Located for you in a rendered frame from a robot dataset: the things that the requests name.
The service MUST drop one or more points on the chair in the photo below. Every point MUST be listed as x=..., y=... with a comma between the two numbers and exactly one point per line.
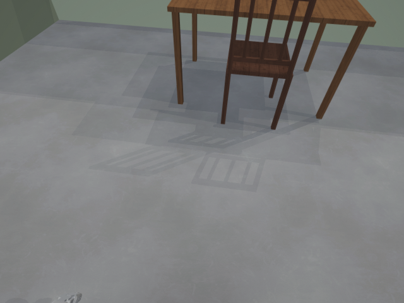
x=263, y=58

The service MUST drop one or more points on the table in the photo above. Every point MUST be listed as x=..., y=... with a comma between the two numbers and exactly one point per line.
x=340, y=12

